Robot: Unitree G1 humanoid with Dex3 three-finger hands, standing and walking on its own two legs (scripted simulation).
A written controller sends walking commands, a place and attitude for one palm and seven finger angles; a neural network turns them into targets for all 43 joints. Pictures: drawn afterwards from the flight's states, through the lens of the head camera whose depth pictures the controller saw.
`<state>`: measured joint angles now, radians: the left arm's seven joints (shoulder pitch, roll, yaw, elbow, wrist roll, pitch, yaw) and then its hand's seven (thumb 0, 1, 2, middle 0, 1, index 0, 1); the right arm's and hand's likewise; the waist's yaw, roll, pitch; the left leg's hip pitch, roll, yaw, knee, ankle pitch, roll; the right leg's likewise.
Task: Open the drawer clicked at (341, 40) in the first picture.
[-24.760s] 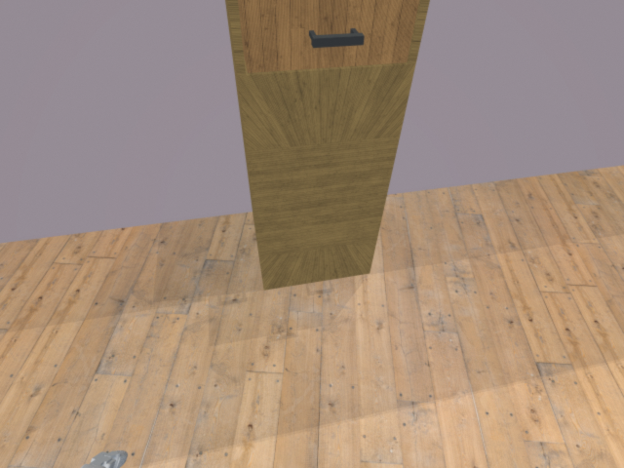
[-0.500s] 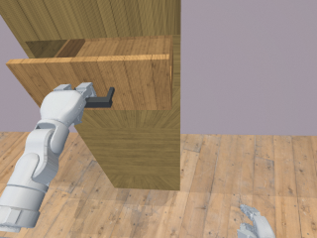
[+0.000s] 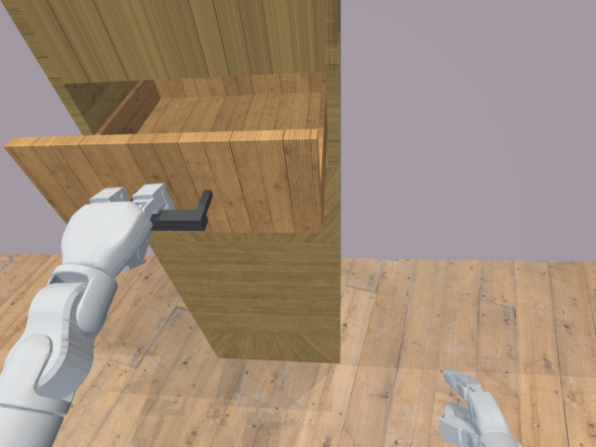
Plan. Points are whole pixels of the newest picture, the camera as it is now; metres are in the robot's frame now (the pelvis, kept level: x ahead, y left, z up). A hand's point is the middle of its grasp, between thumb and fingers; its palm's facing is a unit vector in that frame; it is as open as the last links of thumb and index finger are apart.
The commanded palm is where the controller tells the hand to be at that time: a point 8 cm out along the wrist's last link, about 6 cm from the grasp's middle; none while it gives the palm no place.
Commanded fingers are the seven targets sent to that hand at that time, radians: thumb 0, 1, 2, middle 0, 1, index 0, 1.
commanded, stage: pull the drawer open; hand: left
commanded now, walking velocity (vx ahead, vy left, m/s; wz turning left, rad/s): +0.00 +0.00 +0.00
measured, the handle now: (166, 209) +0.35 +0.21 +0.17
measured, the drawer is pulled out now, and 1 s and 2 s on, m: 0.16 0.24 0.28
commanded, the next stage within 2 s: open the thumb to release the handle in 1.54 s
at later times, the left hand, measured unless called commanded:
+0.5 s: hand (116, 285) +0.25 +0.25 +0.14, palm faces +0.10 -0.07 -0.99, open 5.5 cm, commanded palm +0.20 +0.25 +0.20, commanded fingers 0.00 0.90 0.90 -0.40 -1.35 -0.40 -1.35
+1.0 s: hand (100, 319) +0.21 +0.24 +0.14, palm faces +0.10 -0.08 -0.99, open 5.5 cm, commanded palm +0.15 +0.25 +0.20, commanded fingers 0.00 0.90 0.90 -0.40 -1.35 -0.40 -1.35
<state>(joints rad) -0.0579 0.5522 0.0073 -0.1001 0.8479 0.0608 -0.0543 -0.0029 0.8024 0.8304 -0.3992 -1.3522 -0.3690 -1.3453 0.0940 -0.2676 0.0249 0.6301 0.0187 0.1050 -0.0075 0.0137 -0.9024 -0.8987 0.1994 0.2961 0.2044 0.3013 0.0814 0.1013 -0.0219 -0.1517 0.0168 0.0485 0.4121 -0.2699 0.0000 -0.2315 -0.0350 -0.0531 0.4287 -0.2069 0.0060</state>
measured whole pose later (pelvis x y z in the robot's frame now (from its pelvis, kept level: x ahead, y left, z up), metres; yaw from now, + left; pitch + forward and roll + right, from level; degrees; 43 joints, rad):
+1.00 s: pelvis +0.00 +0.00 +0.00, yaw +0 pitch -1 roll +0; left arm 0.40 0.57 0.10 -0.49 0.78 0.09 0.00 -0.01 0.80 0.83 -0.42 -1.35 -0.33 -1.32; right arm 0.08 -0.27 0.05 0.60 0.01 0.08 0.00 0.01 -0.90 -0.90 0.20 0.30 0.20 0.30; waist 0.10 0.12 -0.01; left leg -0.12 0.03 0.05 0.44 -0.29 0.00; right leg -0.20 -0.02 -0.05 0.43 -0.22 0.01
